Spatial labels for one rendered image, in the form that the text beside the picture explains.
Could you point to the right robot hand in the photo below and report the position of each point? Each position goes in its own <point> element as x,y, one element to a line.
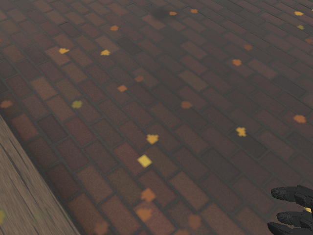
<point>294,194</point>

